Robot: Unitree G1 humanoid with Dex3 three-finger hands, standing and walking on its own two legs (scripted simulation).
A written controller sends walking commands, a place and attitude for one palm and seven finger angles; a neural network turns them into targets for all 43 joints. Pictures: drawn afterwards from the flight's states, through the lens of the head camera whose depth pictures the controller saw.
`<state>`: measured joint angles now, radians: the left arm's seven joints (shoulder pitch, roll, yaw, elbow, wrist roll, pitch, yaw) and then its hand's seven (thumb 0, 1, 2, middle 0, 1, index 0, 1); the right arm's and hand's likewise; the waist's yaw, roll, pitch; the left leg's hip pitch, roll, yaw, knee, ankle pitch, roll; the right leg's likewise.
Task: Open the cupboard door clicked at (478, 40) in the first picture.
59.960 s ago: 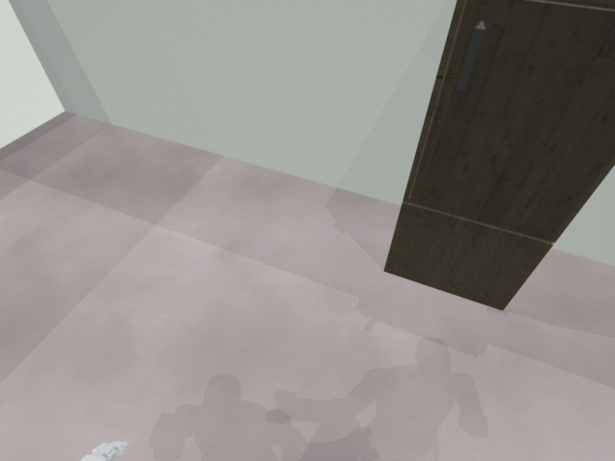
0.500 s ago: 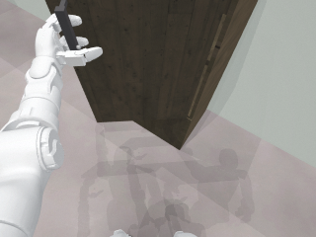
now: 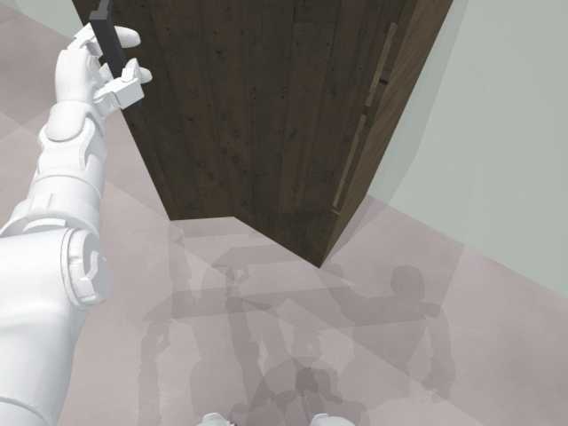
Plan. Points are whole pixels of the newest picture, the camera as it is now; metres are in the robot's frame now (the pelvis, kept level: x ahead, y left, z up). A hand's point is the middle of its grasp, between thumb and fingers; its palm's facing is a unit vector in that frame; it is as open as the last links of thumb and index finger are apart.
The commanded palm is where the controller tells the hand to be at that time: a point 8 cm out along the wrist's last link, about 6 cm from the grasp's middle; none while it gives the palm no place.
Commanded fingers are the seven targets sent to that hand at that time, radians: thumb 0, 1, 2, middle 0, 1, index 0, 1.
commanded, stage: pull the door open along its arc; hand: left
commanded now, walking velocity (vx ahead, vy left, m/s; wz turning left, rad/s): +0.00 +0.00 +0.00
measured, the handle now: (120, 56) +0.60 +0.16 +0.16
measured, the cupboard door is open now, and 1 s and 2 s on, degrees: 39 54 78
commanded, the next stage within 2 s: open thumb and fingers to let go in 1.50 s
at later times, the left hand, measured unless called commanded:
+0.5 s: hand (145, 134) +0.45 +0.12 +0.16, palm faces +0.05 -0.99 +0.09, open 6.0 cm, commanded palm +0.42 +0.17 +0.16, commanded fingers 0.00 0.90 0.90 -0.40 -1.35 -0.40 -1.35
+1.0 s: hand (163, 129) +0.45 +0.10 +0.16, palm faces +0.45 -0.89 +0.01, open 5.5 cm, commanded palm +0.39 +0.13 +0.16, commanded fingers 0.00 0.90 0.90 -0.40 -1.35 -0.40 -1.35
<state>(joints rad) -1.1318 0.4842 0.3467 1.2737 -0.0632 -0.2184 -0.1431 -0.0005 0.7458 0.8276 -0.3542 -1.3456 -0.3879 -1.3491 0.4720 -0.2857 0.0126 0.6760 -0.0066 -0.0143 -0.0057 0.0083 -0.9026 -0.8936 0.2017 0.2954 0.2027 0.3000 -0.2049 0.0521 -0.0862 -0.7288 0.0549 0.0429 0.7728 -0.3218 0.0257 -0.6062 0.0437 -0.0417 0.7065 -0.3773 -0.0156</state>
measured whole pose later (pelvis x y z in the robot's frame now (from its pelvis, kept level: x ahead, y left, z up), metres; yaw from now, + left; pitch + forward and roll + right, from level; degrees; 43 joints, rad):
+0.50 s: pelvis +0.01 -0.01 +0.01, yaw +0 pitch +7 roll -1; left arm -0.67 0.18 0.23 0.74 -0.18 -0.09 -0.02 0.00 0.70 0.77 -0.37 -1.34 -0.35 -1.32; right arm 0.34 -0.26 0.00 0.62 0.04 0.00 -0.01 0.01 -0.90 -0.89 0.20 0.30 0.20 0.30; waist -0.07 0.05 -0.11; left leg -0.50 0.05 0.05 0.68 -0.31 0.01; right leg -0.38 0.04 -0.03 0.63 -0.37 -0.02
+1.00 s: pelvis -0.01 -0.03 +0.01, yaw +2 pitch +8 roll +0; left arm -0.79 0.07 0.24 0.83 -0.02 -0.11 0.49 0.00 0.77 0.85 -0.34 -1.34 -0.35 -1.35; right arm 0.38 -0.23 -0.03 0.75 -0.03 -0.01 0.00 0.01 -0.90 -0.89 0.20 0.30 0.20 0.30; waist -0.08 0.06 -0.10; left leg -0.53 0.04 0.02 0.65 -0.26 -0.01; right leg -0.43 0.04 -0.06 0.66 -0.36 -0.05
